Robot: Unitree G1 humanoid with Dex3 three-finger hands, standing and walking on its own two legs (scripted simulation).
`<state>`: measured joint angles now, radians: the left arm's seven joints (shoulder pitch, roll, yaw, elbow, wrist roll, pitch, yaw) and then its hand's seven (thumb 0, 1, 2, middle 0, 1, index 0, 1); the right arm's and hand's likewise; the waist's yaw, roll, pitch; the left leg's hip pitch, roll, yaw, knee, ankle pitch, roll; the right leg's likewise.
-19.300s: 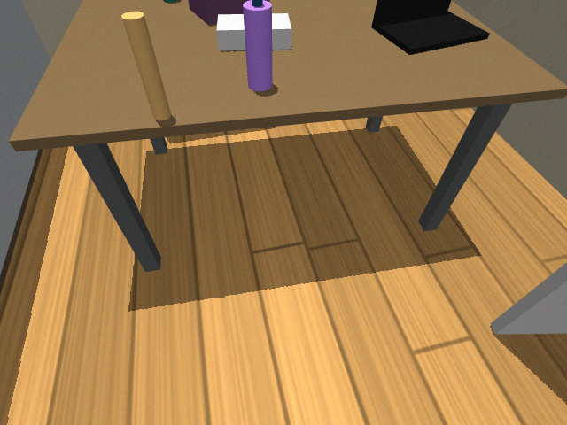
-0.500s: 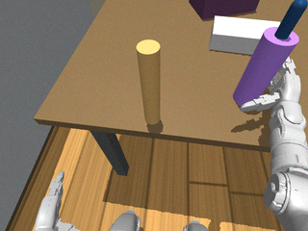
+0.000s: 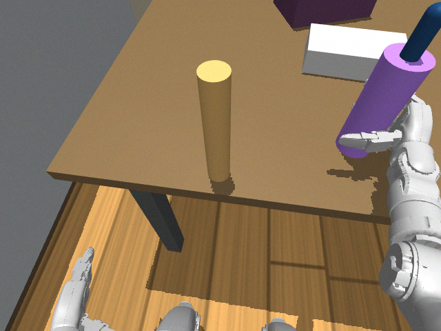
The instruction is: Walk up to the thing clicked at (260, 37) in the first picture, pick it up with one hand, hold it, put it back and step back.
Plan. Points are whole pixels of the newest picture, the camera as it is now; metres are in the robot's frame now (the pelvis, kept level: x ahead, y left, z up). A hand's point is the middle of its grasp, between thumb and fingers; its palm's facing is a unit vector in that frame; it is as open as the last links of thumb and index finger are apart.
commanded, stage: close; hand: right
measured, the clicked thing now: (386, 92) +0.48 -0.22 +0.16
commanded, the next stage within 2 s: settle in 0.18 s
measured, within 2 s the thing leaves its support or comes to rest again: leaves its support in 0.68 s
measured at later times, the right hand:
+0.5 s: hand (375, 119) +0.48 -0.23 +0.11, palm faces +0.18 +0.98 +0.01, open 9.6 cm
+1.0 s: hand (382, 106) +0.48 -0.22 +0.14, palm faces +0.18 +0.98 +0.00, open 9.7 cm
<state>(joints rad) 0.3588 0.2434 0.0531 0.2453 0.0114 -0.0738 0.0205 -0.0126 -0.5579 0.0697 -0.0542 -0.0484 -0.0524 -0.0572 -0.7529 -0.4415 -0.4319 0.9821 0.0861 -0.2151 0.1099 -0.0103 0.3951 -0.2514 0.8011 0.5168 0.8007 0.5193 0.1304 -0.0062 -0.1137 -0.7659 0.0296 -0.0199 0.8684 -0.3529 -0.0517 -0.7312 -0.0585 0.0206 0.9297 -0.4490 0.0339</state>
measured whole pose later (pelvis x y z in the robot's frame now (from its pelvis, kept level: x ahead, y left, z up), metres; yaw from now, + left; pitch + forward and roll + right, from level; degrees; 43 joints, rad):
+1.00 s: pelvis +0.02 +0.00 +0.02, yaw -1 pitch +11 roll +1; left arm 0.32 0.24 0.03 0.34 -0.01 -0.06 0.04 -0.01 -0.54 0.06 -0.05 -0.05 -0.05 -0.05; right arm -0.74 -0.43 -0.39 0.92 0.10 -0.10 0.12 0.00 0.37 -1.03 0.72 1.05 0.77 1.08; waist 0.10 0.00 -0.09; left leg -0.61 0.04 -0.01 0.76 -0.34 -0.05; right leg -0.58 -0.05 0.02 0.81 -0.42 0.04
